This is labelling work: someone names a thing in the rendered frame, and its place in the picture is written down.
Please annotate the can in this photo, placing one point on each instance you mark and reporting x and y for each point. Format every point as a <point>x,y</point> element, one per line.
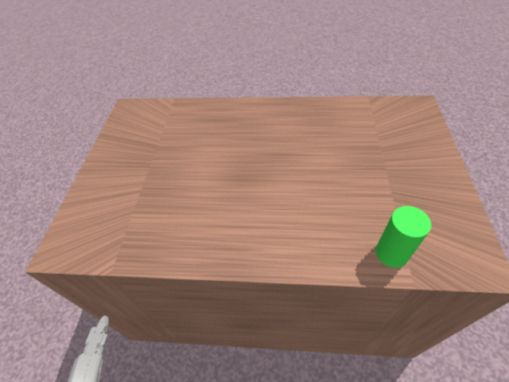
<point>405,231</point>

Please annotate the left robot hand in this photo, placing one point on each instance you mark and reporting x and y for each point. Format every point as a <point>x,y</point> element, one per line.
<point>88,365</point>

